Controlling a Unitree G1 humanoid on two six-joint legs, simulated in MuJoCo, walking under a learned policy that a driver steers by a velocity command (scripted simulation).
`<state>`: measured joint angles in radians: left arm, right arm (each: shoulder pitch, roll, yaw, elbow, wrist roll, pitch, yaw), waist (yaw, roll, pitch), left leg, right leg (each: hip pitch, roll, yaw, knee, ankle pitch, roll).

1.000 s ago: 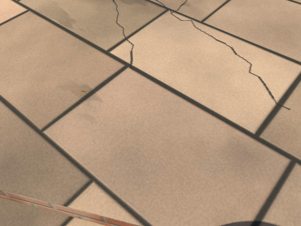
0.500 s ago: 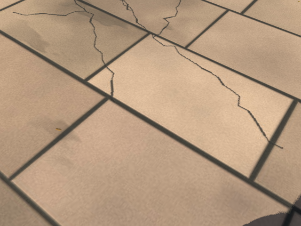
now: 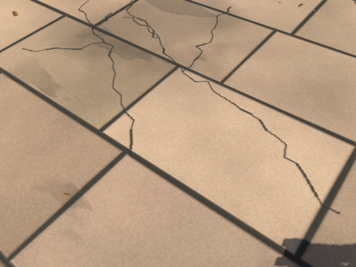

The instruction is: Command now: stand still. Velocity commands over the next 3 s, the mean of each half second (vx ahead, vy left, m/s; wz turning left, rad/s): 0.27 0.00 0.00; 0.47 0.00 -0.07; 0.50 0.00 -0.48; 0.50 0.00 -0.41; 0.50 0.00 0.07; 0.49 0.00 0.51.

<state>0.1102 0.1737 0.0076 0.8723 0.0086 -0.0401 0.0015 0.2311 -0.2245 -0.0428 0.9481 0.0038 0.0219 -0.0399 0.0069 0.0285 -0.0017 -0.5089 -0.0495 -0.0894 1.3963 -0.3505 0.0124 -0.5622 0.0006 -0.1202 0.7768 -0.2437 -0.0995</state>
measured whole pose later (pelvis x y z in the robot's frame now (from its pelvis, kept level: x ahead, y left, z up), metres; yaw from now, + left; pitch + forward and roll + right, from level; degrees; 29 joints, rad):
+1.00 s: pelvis +0.00 +0.11 -0.05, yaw -1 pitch -2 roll +0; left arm 0.17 0.22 0.07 0.74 0.03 0.12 0.00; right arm 0.21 -0.16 -0.05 0.91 -0.03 0.04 -0.03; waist 0.10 -0.02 0.05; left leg -0.09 0.03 0.14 0.41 -0.92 -0.12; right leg -0.45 0.03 -0.19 1.01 -0.87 -0.10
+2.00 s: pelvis +0.08 -0.09 -0.03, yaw -29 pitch +3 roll -1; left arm 0.22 0.20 0.04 0.78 0.05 -0.04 -0.08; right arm 0.33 -0.24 -0.05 0.77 -0.05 -0.11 0.08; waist -0.02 0.01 0.02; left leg -0.56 -0.04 -0.26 1.71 -0.02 0.14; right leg -0.65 0.08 -0.13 1.01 -0.44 -0.12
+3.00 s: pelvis +0.68 -0.46 +0.04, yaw -8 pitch +3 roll -2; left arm 0.25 0.25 0.05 0.70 0.01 -0.09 0.01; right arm 0.26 -0.31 -0.07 0.64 0.02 -0.02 -0.01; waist 0.01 0.04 0.00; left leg -0.64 0.02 -0.06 1.29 -0.33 -0.01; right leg -0.31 0.03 -0.02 0.46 -0.20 -0.01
